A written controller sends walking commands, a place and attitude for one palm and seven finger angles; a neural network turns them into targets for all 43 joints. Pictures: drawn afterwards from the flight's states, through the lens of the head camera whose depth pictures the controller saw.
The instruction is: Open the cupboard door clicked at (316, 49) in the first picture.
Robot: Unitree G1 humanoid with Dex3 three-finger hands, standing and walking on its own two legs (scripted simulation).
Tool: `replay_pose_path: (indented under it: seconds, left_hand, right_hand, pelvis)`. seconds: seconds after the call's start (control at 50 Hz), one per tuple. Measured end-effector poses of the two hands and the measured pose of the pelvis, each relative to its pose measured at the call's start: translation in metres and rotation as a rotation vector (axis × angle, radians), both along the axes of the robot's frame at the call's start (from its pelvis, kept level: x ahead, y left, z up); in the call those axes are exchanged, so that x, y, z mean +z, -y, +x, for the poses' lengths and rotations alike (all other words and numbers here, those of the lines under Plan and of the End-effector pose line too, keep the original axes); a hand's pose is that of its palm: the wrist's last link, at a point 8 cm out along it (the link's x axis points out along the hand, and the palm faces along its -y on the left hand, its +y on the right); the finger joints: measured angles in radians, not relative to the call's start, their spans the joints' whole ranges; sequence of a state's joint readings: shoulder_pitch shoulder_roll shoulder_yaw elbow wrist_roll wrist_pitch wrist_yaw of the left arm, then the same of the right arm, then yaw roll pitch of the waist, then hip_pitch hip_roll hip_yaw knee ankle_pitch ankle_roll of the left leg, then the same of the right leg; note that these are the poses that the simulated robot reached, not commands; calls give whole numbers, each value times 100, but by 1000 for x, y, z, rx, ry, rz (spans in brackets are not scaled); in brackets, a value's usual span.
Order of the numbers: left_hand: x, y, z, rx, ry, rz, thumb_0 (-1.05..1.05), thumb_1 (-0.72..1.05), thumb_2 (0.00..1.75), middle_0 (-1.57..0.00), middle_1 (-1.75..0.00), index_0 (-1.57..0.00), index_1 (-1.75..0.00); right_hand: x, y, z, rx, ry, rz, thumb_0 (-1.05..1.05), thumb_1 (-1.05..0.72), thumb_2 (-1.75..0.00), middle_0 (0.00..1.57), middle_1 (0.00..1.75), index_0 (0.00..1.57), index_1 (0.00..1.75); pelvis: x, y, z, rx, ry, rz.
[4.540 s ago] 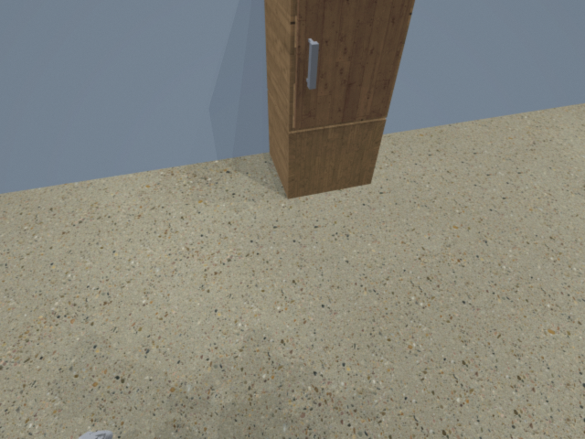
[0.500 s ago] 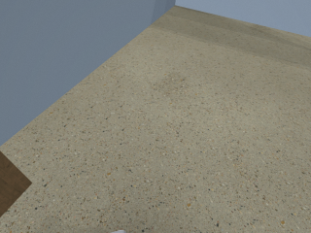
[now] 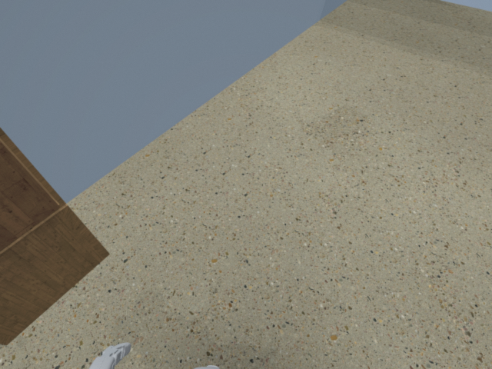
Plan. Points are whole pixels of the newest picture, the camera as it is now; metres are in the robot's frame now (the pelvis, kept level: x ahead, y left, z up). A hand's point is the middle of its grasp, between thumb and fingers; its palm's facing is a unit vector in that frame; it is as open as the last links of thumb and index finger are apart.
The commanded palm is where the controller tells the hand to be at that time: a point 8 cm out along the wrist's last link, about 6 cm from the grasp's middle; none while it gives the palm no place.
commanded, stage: turn to face it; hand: left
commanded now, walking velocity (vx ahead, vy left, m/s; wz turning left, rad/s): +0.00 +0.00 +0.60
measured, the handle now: out of the picture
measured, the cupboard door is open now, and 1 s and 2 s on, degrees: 0 0 0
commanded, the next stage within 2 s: take the last steps up to it in 1.32 s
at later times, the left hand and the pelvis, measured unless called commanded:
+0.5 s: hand out of the picture -0.06 +0.22 -0.18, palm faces +0.38 -0.89 -0.27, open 7.4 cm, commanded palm none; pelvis -0.01 +0.00 -0.01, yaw +20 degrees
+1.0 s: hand out of the picture -0.03 +0.18 -0.13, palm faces +0.59 -0.75 -0.29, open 7.4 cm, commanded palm none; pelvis +0.01 -0.04 +0.01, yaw +38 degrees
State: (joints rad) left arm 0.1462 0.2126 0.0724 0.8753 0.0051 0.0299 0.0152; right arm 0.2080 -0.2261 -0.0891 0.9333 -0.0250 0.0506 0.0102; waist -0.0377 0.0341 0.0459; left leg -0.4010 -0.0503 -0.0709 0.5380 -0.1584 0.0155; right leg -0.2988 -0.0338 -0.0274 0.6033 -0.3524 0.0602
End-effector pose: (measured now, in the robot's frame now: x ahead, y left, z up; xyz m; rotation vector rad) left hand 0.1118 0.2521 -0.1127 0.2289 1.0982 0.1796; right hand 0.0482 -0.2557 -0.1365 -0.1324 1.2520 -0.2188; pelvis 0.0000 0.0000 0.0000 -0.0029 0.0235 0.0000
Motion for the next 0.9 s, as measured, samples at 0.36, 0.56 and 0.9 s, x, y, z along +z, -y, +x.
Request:
replay_pose_path:
  seconds: [0.36,0.56,0.9]
  left_hand:
    - [-5,21,-133,292,-144,-38,0,90,90,-20,-30,-20,-30]
    - [-24,-20,-191,473,-213,-45,1,91,90,-20,-30,-20,-30]
    - [15,24,-155,572,16,40,0,91,90,-20,-30,-20,-30]
  right_hand:
    - [12,-3,106,343,21,-15,0,-91,-90,19,30,20,29]
    - [26,-63,151,522,143,-45,0,-90,-90,20,30,20,29]
    - [-4,-40,170,631,29,24,0,-90,-90,20,30,20,29]
  pelvis:
    - [7,17,-2,258,18,45]
    - [-1,-3,-7,379,19,7]
    - [2,36,11,599,30,39]
